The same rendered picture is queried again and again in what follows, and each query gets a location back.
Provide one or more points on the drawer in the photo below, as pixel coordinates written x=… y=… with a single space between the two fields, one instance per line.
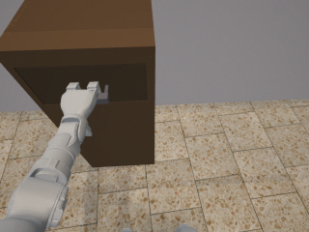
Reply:
x=127 y=82

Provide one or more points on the robot right shin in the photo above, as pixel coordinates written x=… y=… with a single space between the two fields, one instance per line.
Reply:
x=183 y=225

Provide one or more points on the left robot forearm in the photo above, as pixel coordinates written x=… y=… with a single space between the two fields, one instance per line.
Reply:
x=59 y=157

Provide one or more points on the handle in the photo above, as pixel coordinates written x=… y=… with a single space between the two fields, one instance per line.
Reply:
x=103 y=98

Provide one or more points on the robot left hand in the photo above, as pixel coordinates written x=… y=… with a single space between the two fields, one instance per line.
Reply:
x=79 y=101

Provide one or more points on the cabinet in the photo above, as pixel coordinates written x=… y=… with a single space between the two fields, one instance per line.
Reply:
x=58 y=33

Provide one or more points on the left robot upper arm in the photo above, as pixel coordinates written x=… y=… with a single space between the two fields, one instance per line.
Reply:
x=38 y=205

